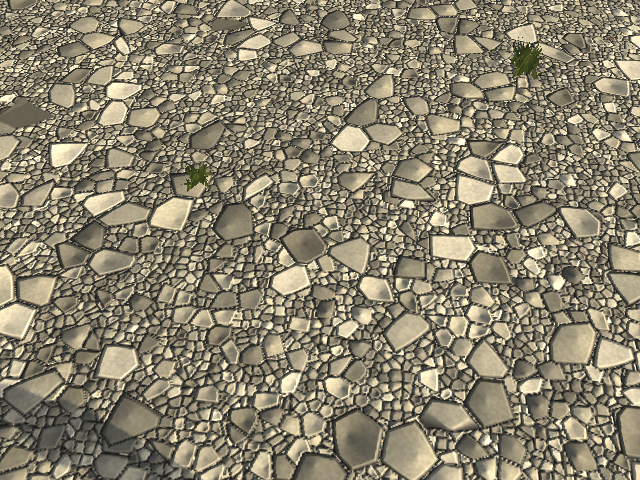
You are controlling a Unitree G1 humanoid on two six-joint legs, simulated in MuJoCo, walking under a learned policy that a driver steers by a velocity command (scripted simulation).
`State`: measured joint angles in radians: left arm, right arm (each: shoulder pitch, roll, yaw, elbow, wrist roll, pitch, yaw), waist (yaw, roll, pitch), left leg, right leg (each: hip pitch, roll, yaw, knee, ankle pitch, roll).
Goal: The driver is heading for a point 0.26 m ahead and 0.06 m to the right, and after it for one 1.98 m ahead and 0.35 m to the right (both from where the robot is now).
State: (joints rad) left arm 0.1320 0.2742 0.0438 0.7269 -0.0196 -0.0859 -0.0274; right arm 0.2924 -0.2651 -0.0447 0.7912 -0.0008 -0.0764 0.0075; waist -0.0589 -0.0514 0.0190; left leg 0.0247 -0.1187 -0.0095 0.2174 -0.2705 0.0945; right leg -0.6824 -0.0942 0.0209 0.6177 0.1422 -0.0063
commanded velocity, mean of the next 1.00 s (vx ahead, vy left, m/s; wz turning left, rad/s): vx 0.50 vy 0.00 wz -0.31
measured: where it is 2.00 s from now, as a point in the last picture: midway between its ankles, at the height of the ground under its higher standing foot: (377, 283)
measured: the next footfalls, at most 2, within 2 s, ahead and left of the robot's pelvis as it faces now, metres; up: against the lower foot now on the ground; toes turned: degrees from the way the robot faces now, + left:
right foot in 0.14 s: +0.26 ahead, -0.12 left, +0.00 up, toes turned -5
left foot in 0.58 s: +0.56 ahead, +0.03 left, +0.00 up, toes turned -23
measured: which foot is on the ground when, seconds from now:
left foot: down 0.00-0.12, up 0.14-0.56, down 0.58-1.00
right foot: up 0.00-0.12, down 0.14-0.60, up 0.62-1.00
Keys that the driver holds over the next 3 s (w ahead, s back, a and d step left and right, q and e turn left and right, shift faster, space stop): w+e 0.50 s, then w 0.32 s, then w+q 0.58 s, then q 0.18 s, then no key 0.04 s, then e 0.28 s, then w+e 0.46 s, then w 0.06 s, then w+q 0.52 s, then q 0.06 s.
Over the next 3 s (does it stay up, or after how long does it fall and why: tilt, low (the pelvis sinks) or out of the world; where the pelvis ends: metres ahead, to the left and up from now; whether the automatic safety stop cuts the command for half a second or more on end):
stays up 1.39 -0.32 -0.01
